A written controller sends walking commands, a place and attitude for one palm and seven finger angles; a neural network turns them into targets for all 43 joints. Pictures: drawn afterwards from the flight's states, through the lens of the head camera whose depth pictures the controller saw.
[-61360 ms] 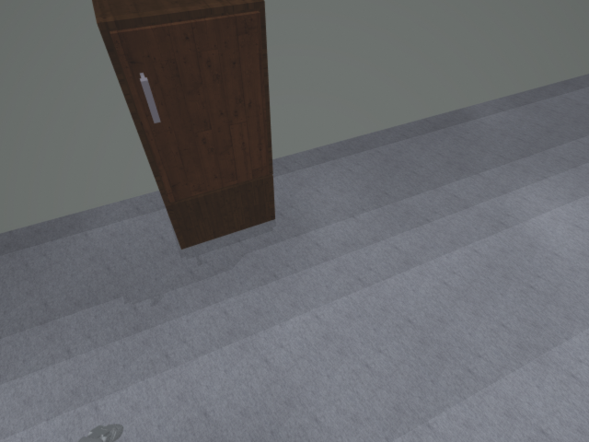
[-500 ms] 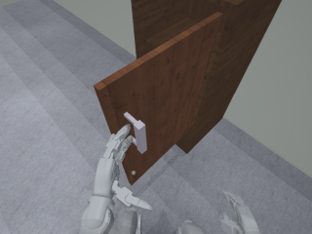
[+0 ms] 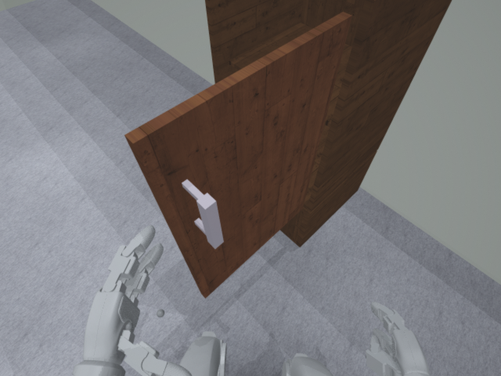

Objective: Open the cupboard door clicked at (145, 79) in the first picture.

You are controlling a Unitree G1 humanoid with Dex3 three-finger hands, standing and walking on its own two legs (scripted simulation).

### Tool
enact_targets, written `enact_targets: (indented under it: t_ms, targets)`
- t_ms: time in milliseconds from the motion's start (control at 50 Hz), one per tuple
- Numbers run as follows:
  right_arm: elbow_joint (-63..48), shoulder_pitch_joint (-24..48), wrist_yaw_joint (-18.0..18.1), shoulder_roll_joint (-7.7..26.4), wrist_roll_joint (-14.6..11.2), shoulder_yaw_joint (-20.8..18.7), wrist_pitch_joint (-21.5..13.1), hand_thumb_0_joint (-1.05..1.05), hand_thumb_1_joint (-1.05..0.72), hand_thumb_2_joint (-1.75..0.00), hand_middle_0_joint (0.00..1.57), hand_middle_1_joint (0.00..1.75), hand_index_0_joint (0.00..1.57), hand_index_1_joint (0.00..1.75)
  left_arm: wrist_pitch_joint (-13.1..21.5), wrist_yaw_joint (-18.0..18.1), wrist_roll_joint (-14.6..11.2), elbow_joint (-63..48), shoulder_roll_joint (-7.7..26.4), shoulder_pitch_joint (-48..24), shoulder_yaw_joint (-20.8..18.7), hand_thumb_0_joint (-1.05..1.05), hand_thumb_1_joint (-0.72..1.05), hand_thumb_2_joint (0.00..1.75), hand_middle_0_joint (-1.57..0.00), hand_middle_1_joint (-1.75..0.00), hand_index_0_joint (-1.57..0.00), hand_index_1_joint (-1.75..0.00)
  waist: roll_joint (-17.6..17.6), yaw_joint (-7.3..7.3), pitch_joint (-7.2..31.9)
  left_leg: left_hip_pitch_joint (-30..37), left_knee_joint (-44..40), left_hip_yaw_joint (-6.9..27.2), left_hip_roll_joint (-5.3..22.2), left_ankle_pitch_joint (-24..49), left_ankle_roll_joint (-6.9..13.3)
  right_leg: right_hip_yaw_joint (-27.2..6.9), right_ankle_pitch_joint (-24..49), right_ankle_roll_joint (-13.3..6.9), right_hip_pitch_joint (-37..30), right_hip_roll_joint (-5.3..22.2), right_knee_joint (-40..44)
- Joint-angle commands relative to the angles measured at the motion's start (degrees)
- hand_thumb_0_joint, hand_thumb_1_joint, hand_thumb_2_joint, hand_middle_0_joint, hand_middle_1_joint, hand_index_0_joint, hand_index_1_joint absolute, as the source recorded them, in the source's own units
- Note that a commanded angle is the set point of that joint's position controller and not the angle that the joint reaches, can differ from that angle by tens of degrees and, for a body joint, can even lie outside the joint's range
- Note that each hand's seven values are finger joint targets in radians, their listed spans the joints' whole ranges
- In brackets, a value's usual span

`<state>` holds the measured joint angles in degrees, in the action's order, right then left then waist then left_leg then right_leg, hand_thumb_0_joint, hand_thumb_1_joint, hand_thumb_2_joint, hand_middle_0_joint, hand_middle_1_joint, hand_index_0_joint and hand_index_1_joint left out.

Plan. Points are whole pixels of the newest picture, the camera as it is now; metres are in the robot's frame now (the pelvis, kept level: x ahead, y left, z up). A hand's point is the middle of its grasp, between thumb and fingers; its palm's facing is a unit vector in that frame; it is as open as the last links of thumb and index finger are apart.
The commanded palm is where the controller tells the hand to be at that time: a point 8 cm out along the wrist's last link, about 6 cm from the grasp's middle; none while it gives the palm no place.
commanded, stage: draw the hand back to the body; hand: left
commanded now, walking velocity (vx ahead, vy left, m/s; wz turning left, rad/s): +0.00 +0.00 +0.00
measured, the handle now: (203, 215) +0.35 +0.10 +0.06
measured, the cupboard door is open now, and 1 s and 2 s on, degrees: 90 90 90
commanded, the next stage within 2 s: step back with the hand held close in 1.64 s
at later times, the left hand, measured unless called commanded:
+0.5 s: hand (109, 308) +0.19 +0.17 +0.12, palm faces -0.03 -1.00 -0.04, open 16.3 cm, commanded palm +0.17 +0.24 +0.14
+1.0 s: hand out of the picture +0.22 +0.27 +0.20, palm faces +0.30 -0.88 -0.38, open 12.2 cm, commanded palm +0.18 +0.31 +0.23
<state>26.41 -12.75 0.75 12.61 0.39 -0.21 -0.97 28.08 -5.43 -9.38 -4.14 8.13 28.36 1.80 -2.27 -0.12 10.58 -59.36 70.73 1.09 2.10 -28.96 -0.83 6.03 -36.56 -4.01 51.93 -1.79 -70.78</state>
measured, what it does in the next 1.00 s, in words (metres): rises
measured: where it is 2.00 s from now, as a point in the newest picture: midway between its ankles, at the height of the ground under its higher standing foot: outside the picture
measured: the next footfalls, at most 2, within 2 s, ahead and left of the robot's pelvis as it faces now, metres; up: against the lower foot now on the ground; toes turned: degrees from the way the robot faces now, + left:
none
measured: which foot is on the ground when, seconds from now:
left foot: down 0.00-1.00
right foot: down 0.00-1.00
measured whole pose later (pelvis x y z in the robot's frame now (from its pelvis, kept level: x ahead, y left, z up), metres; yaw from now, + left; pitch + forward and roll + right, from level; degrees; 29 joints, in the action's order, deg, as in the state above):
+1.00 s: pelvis +0.03 +0.04 +0.09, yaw -1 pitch +1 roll -1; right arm 29.8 -14.7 6.3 12.6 -1.4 4.2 -3.5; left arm 1.4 8.0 -2.7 -23.0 18.9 31.7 -9.8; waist -3.4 2.3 4.8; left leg -20.7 37.8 -2.8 -0.3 -18.7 2.7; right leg 1.9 -22.4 0.2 13.2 -0.2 -34.2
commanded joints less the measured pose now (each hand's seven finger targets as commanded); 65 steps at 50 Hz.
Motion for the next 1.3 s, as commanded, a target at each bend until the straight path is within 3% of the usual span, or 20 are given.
enact_targets:
  t_ms: [0,60,140,220,280,320,420,480,540,560,580,620,720,820,900,920,980,1220,1240,1280]
  targets:
    - [-8.5,2.4,1.4,5.7,0.0,-2.4,-4.2,0.00,-0.90,-0.90,0.20,0.30,0.20,0.30,4.7,-2.8,-1.3,-12.7,3.6,-4.1,-0.5,0.00,-0.50,0.30,-0.15,-0.30,-0.15,-0.30,4.1,-2.26,10.7,8.3,-3.1,1.1,-2.0,9.3,2.1,-9.7,21.7,4.2,-4.4,1.8,13.1]
    - [-9.1,2.5,1.8,5.9,-0.2,-2.5,-4.6,0.00,-0.90,-0.90,0.20,0.30,0.20,0.30,4.1,-2.7,-1.8,-16.1,6.1,-5.5,-2.7,0.00,-0.50,0.30,-0.15,-0.30,-0.15,-0.30,1.9,-1.04,13.0,9.1,-3.4,0.8,-2.0,9.3,2.2,-10.0,19.1,3.8,-5.1,1.7,13.3]
    - [-11.1,2.2,2.2,5.1,-1.2,-2.5,-3.8,0.00,-0.90,-0.90,0.20,0.30,0.20,0.30,0.2,-0.6,-2.8,-22.9,9.5,0.6,-7.4,0.00,-0.50,0.30,-0.15,-0.30,-0.15,-0.30,-0.9,2.09,17.0,15.7,-8.4,0.2,-2.3,13.0,2.4,-8.8,22.2,3.3,-11.8,1.0,15.3]
    - [-11.2,2.1,2.8,4.9,-2.1,-2.0,-2.6,0.00,-0.90,-0.90,0.20,0.30,0.20,0.30,-5.2,0.2,-3.5,-20.5,8.3,3.1,-8.0,0.00,-0.50,0.30,-0.15,-0.30,-0.15,-0.30,3.1,0.42,11.2,16.7,-11.5,0.4,-2.4,11.2,2.4,-8.4,21.3,4.5,-13.8,0.9,20.0]
    - [-11.2,2.3,3.3,5.7,-2.3,-1.4,-3.0,0.00,-0.90,-0.90,0.20,0.30,0.20,0.30,-7.3,-1.3,-3.9,-18.3,6.4,1.3,-5.4,0.00,-0.50,0.30,-0.15,-0.30,-0.15,-0.30,4.4,-1.55,3.7,17.0,-13.6,0.7,-2.2,7.2,2.5,-7.7,14.6,4.7,-10.7,1.0,23.5]
    - [-11.0,2.2,3.8,6.3,-2.2,-1.2,-3.5,0.00,-0.90,-0.90,0.20,0.30,0.20,0.30,-7.8,-2.6,-4.7,-17.1,7.7,1.0,-6.7,0.00,-0.50,0.30,-0.15,-0.30,-0.15,-0.30,7.2,-1.90,1.8,16.7,-14.0,1.1,-2.2,6.6,2.5,-8.7,13.7,5.1,-11.8,1.5,25.5]
    - [-11.5,1.8,4.0,6.5,-2.2,-0.9,-5.1,0.00,-0.90,-0.90,0.20,0.30,0.20,0.30,-6.0,-4.4,-6.1,-23.8,12.5,0.5,-10.7,0.00,-0.50,0.30,-0.15,-0.30,-0.15,-0.30,-0.3,0.29,4.7,23.0,-17.8,1.1,-2.2,10.2,2.6,-6.5,16.4,3.6,-14.9,0.5,24.9]
    - [-11.5,1.6,3.7,5.9,-2.6,-0.6,-5.9,0.00,-0.90,-0.90,0.20,0.30,0.20,0.30,-5.5,-4.1,-7.0,-26.5,12.5,1.8,-11.8,0.00,-0.43,0.33,-0.15,-0.30,-0.15,-0.30,-3.7,1.04,4.9,26.7,-20.2,1.2,-2.2,12.0,2.5,-4.3,18.7,3.1,-15.6,-0.4,24.6]
    - [-11.0,1.9,3.6,6.0,-2.9,-0.6,-6.2,0.00,-0.90,-0.90,0.20,0.30,0.20,0.30,-7.2,-4.0,-7.5,-25.5,12.7,2.4,-13.2,0.00,-0.32,0.37,-0.16,-0.30,-0.16,-0.30,-2.7,0.85,2.9,27.6,-21.8,1.5,-2.0,11.9,2.4,-3.5,18.6,3.1,-16.3,-0.7,25.8]
    - [-11.6,2.4,5.5,6.2,-2.6,-0.8,-4.8,0.00,-0.90,-0.90,0.20,0.30,0.20,0.30,-11.8,2.7,1.2,-26.8,20.5,3.3,-13.6,0.00,-0.29,0.39,-0.16,-0.30,-0.16,-0.30,-2.3,3.32,3.5,30.1,-24.6,0.3,-1.1,11.5,2.6,-7.8,18.1,2.4,-17.0,1.6,30.8]
    - [-12.0,1.9,6.2,5.2,-2.4,-0.3,-4.3,0.00,-0.90,-0.90,0.20,0.30,0.20,0.30,-14.6,5.9,1.9,-27.9,16.2,3.8,-11.8,0.00,-0.26,0.40,-0.16,-0.30,-0.16,-0.30,-2.2,1.59,1.7,31.7,-25.5,-0.1,-1.2,11.2,2.7,-7.5,17.1,2.7,-17.3,2.0,32.7]
    - [-11.3,1.8,6.4,5.2,-2.4,-0.1,-3.7,0.00,-0.90,-0.90,0.20,0.30,0.20,0.30,-17.8,8.5,3.4,-27.2,13.4,5.3,-9.9,0.00,-0.18,0.43,-0.16,-0.30,-0.16,-0.30,-0.5,1.33,-0.8,33.0,-26.8,0.1,-1.1,11.3,2.9,-6.5,17.2,2.8,-18.6,1.9,34.3]
    - [-9.7,3.0,7.1,6.1,-1.8,0.7,-3.4,0.00,-0.90,-0.90,0.20,0.30,0.20,0.30,-21.0,13.0,6.1,-28.8,17.4,2.2,-13.0,0.00,-0.01,0.51,-0.17,-0.30,-0.17,-0.30,0.8,1.50,-1.2,38.8,-31.6,0.1,-0.7,13.8,3.3,-5.1,20.1,2.9,-24.0,1.8,37.3]
    - [-8.0,3.6,7.2,6.3,-1.5,1.5,-5.1,0.00,-0.90,-0.90,0.20,0.30,0.20,0.30,-22.1,14.9,7.0,-32.3,19.9,-0.5,-16.0,0.00,0.17,0.58,-0.17,-0.30,-0.17,-0.30,-2.7,2.43,-0.5,44.4,-36.5,1.1,-0.3,18.4,2.8,-4.2,24.0,2.4,-29.5,1.8,39.0]
    - [-6.4,4.3,6.5,6.1,-1.5,1.6,-5.9,0.00,-0.90,-0.90,0.20,0.30,0.20,0.30,-22.8,14.6,6.8,-31.3,18.1,0.8,-16.4,0.00,0.31,0.64,-0.18,-0.30,-0.18,-0.30,-2.3,2.41,-3.6,47.6,-39.8,1.6,0.4,22.6,2.3,-3.8,26.3,2.8,-31.8,1.7,41.3]
    - [-5.9,4.5,6.4,6.3,-1.6,1.4,-5.9,0.00,-0.90,-0.90,0.20,0.30,0.20,0.30,-23.1,14.6,6.5,-29.8,18.6,1.2,-17.5,0.00,0.34,0.66,-0.18,-0.30,-0.18,-0.30,-0.3,2.66,-4.1,47.7,-40.4,1.5,0.4,23.8,2.3,-3.7,27.5,2.6,-33.7,1.7,42.2]
    - [-5.1,5.0,5.8,6.4,-1.4,1.2,-6.1,0.00,-0.90,-0.90,0.20,0.30,0.20,0.30,-22.9,14.1,6.4,-31.4,19.3,0.1,-19.3,0.00,0.44,0.70,-0.18,-0.30,-0.18,-0.30,-1.8,2.87,-4.1,50.6,-42.2,1.4,0.8,28.0,1.9,-3.8,29.4,2.9,-35.6,1.7,43.6]
    - [-2.0,7.3,4.6,6.9,-1.1,0.5,-6.6,0.00,-0.90,-0.90,0.20,0.30,0.20,0.30,-21.8,14.2,5.5,-32.7,23.9,-6.3,-28.4,0.00,0.87,0.88,-0.20,-0.30,-0.20,-0.30,-4.4,3.67,-5.9,54.6,-47.9,0.8,1.0,29.0,1.1,-4.1,30.7,2.4,-42.5,1.3,49.2]
    - [-1.8,7.4,4.6,6.8,-1.0,0.5,-6.6,0.00,-0.90,-0.90,0.20,0.30,0.20,0.30,-21.6,14.2,5.3,-32.8,24.0,-6.9,-28.9,0.00,0.90,0.90,-0.20,-0.30,-0.20,-0.30,-4.0,3.67,-5.7,55.0,-48.1,0.6,0.9,28.7,1.2,-4.1,31.1,2.5,-42.5,1.3,49.4]
    - [-1.4,7.3,4.3,6.9,-0.9,0.2,-6.2,0.00,-0.90,-0.90,0.20,0.30,0.20,0.30,-21.9,13.5,5.1,-28.5,20.2,-4.5,-26.1,0.00,0.90,0.90,-0.20,-0.30,-0.20,-0.30,-1.4,3.26,-8.2,55.1,-48.7,0.2,0.9,27.5,1.5,-4.0,30.5,2.8,-41.6,1.2,50.3]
